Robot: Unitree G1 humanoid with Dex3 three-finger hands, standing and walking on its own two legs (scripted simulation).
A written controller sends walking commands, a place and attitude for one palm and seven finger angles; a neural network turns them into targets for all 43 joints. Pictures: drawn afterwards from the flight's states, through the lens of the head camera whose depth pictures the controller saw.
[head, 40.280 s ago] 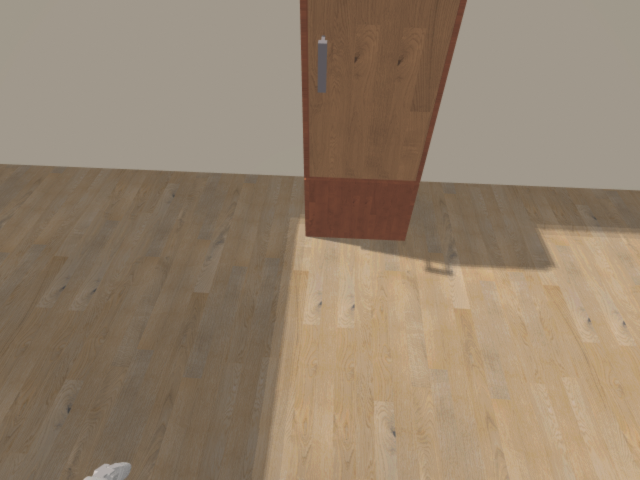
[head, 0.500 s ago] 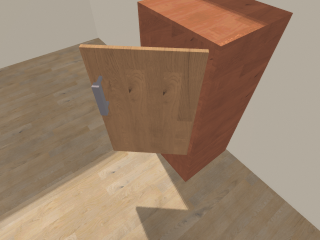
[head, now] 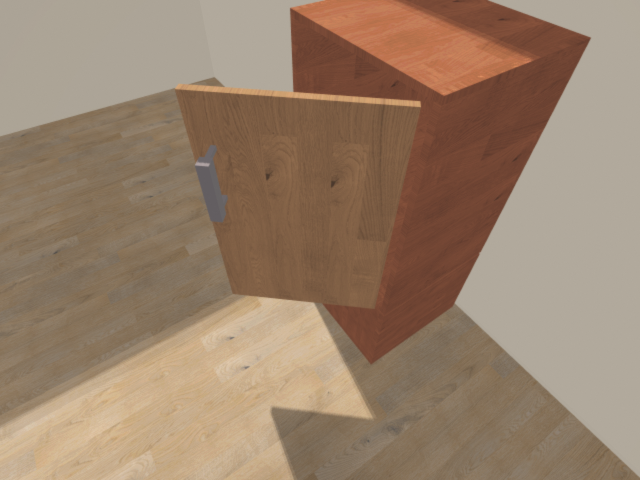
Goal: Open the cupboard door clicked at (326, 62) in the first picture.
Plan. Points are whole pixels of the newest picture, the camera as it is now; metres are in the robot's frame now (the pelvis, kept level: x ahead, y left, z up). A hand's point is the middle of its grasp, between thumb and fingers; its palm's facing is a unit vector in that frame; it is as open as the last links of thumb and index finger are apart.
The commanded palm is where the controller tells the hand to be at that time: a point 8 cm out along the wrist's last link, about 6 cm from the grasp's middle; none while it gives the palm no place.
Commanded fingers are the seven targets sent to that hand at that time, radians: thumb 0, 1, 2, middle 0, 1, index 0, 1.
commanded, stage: look again from close up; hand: left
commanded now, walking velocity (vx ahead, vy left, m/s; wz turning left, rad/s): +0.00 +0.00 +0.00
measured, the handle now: (215, 184) +0.60 +0.24 +0.00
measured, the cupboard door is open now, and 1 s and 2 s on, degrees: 49 49 49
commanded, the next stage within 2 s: shuffle to correct the standing spot in 0.56 s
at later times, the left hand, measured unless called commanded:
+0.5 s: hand out of the picture +0.02 +0.22 -0.17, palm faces +0.00 -0.97 -0.23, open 7.4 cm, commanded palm none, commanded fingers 0.00 0.90 0.90 -0.20 -0.30 -0.20 -0.30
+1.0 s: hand out of the picture -0.02 +0.22 -0.20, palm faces +0.06 -0.99 -0.14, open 7.4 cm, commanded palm none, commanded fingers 0.00 0.90 0.90 -0.20 -0.30 -0.20 -0.30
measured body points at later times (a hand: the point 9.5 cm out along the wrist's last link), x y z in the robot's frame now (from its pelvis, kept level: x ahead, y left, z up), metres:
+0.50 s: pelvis -0.01 +0.04 -0.01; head -0.02 +0.03 +0.44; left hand +0.02 +0.27 -0.16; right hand -0.02 -0.17 -0.17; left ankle -0.01 +0.14 -0.74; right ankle -0.02 -0.08 -0.74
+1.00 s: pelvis +0.03 +0.06 -0.02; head +0.04 +0.08 +0.43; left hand -0.02 +0.27 -0.18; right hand +0.02 -0.17 -0.16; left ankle -0.01 +0.14 -0.74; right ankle -0.02 -0.08 -0.74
